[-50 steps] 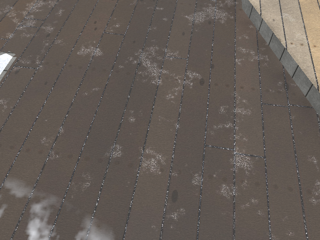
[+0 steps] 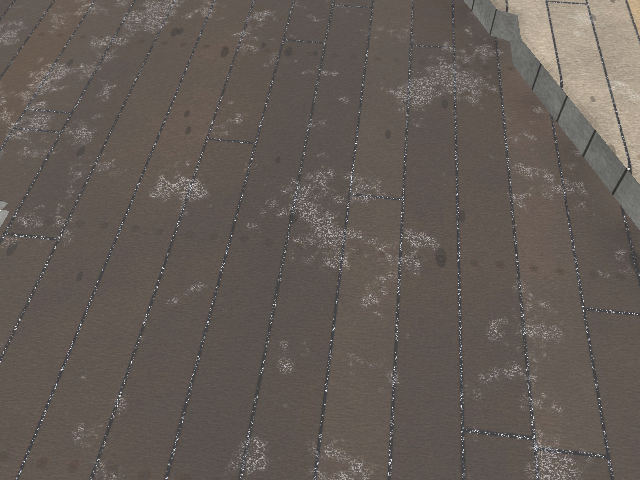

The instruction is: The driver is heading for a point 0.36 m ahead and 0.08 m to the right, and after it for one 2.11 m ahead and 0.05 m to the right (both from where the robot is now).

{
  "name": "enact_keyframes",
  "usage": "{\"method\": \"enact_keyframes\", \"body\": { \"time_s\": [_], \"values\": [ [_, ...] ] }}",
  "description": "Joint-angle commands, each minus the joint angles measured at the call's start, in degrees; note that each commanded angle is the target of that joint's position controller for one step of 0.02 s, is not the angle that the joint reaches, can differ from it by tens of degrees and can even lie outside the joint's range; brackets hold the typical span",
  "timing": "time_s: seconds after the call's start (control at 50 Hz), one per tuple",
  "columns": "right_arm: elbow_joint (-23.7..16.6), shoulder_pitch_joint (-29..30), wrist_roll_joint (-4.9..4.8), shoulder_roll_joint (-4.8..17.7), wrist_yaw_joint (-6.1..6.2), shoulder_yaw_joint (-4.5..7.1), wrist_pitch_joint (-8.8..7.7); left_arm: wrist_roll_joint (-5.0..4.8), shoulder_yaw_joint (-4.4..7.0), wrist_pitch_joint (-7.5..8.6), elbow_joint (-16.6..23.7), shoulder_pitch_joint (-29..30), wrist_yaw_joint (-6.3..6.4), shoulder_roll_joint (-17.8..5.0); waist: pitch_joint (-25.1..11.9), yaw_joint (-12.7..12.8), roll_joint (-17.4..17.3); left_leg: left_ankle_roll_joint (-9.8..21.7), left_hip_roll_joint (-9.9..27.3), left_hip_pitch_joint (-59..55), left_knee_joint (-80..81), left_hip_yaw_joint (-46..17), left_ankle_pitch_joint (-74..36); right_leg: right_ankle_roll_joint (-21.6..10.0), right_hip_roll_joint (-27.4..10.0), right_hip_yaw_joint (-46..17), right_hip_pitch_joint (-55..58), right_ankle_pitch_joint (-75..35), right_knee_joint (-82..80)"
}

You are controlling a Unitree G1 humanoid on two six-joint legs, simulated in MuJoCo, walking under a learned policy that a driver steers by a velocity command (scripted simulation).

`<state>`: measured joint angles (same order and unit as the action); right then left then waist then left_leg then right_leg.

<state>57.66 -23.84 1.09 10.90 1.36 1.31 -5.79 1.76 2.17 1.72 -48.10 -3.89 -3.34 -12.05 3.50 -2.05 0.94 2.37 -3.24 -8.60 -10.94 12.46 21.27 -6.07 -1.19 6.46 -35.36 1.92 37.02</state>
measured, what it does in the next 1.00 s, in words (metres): walks ahead: right foot, then left foot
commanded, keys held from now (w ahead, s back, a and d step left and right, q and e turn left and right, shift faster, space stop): w+e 0.44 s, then w+q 0.56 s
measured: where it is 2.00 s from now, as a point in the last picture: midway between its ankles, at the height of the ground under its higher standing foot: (336, 244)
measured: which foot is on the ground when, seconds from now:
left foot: down 0.00-0.08, up 0.10-0.58, down 0.60-1.00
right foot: up 0.00-0.06, down 0.08-0.60, up 0.62-1.00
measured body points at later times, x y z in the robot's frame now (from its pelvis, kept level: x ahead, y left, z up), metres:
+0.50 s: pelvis +0.29 -0.02 +0.01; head +0.32 -0.04 +0.46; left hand +0.33 +0.26 -0.11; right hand +0.43 -0.30 -0.09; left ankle +0.49 +0.09 -0.68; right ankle +0.17 -0.05 -0.73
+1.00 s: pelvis +0.57 -0.05 +0.02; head +0.60 -0.04 +0.47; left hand +0.80 +0.15 -0.08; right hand +0.49 -0.31 -0.11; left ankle +0.51 +0.03 -0.73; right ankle +0.69 -0.22 -0.68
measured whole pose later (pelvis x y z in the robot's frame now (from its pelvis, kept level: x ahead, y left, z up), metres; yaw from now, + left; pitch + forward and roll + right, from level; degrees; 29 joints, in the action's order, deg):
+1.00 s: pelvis +0.57 -0.05 +0.02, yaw -6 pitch +2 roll +1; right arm 51.6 -26.1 0.1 13.8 -0.5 3.2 -2.9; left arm 2.3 0.2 2.3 -41.9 -2.8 -1.6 -14.2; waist 2.2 -4.7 2.1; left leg 5.3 -7.6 3.6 -15.7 -7.6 13.0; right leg 2.5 -3.9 -2.8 -35.5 5.2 41.2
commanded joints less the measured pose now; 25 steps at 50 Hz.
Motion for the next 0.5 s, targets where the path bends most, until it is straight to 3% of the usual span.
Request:
{"method": "enact_keyframes", "body": {
  "time_s": [0.02,0.04,0.06,0.08,0.1,0.12,0.14,0.16,0.18,0.22,0.28,0.42,0.5],
  "values": [
    [-1.9,-0.4,0.33,10.7,1.28,2.08,0.33,0.17,1.07,0.41,2.2,-4.3,0.52,-4.5,-2.8,4.7,-6.9,2.6,17.0,0.8,-14.0,-0.1,-73.4,-3.7,5.5,3.8,10.2,6.5,-1.2],
    [-2.3,0.2,0.56,11.5,1.31,2.33,0.97,0.25,1.79,0.55,0.7,-9.8,0.70,-5.9,-6.2,7.0,-7.3,2.9,17.5,1.6,-23.2,-0.1,-73.1,-5.2,6.8,3.1,16.4,8.7,-2.8],
    [-3.0,1.0,0.36,12.1,1.01,2.47,1.39,0.75,2.85,0.90,-1.5,-17.2,1.09,-7.8,-9.9,10.6,-5.9,2.6,16.6,7.1,-35.8,0.5,-63.9,-7.3,7.2,0.9,27.2,8.3,-7.5],
    [-4.8,0.6,0.29,10.2,0.43,2.12,1.28,1.23,4.54,0.77,-2.3,-22.9,2.03,-12.8,-14.8,12.3,0.6,1.6,13.5,19.4,-54.8,1.1,-37.7,-11.0,-4.0,-13.5,39.6,13.6,-8.9],
    [-8.9,-2.1,-0.83,5.2,-0.93,1.34,0.92,0.61,5.67,0.30,-0.9,-19.7,2.21,-17.8,-19.7,6.7,13.8,-1.4,-0.2,44.1,-75.4,-5.5,11.2,-22.5,-19.5,-47.9,54.9,8.6,-15.1],
    [-10.1,6.2,0.00,9.5,-1.15,2.00,0.26,-0.93,5.40,-0.33,-1.1,-19.8,2.54,-15.6,-16.4,9.2,2.2,-0.4,2.8,52.0,-76.4,-15.4,5.6,-20.4,-17.3,-46.3,53.1,12.2,-19.8],
    [-11.7,8.9,-0.53,9.2,-1.47,1.72,-0.62,-1.27,4.79,-0.31,-1.1,-16.0,3.04,-13.4,-9.1,7.2,0.4,-0.1,6.1,53.0,-71.2,-15.8,-0.4,-17.5,-16.5,-38.5,45.2,10.5,-21.6],
    [-11.2,8.4,-0.48,9.3,-1.33,1.82,-0.91,-1.15,4.11,-0.09,-1.0,-13.6,3.04,-10.6,-4.8,4.4,-4.4,-0.3,7.9,49.4,-65.3,-15.2,-3.0,-14.7,-14.0,-33.6,37.2,3.7,-23.0],
    [-11.0,8.2,0.44,8.9,-1.19,1.85,-0.08,-1.40,3.72,0.37,-0.8,-12.0,3.24,-9.6,-2.6,2.4,-5.3,-1.1,8.9,45.7,-61.8,-15.3,-3.2,-13.2,-11.4,-29.3,31.4,-2.7,-23.4],
    [-10.9,6.1,1.87,7.6,-1.47,1.57,2.36,-1.84,3.14,1.50,-0.6,-11.3,3.21,-8.7,-3.3,0.1,-3.7,-2.9,9.6,40.5,-57.3,-14.9,-3.0,-11.9,-7.8,-24.1,26.2,-8.7,-24.2],
    [-13.2,10.3,1.94,7.0,-1.97,1.40,3.84,-1.87,3.62,2.34,-1.1,-13.9,3.08,-11.2,-2.0,0.5,-1.3,-5.0,9.8,42.2,-49.9,-12.9,-7.1,-11.1,-5.2,-21.3,23.5,-11.0,-25.5],
    [-19.0,25.3,1.21,7.6,-2.50,1.00,3.90,-1.69,3.80,1.75,-1.5,-22.3,3.29,-11.7,-1.4,6.6,2.1,-5.6,7.4,48.9,-32.8,-12.6,-19.7,-7.1,-3.8,-23.6,32.8,-12.4,-23.1],
    [-20.6,29.2,0.93,7.2,-3.11,0.23,2.87,-1.00,3.11,1.98,-2.1,-24.6,4.01,-10.7,-0.9,8.1,3.1,-3.1,5.7,46.1,-24.1,-10.6,-21.1,-6.2,-5.7,-22.8,38.0,-17.8,-21.9]
  ]
}}
Keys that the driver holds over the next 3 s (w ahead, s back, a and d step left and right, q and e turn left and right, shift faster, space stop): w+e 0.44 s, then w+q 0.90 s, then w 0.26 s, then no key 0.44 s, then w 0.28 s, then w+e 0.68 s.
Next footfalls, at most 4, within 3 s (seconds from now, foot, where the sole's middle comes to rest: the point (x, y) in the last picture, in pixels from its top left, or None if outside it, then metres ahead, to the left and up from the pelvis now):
0.08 right None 0.20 -0.06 -0.77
0.60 left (313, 426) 0.55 0.02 -0.77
1.14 right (405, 319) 0.80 -0.20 -0.77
1.66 left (297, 249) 1.01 0.05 -0.77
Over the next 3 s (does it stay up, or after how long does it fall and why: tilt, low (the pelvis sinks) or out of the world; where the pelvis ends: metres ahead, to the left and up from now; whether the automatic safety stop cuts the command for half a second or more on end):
stays up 1.35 0.00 0.00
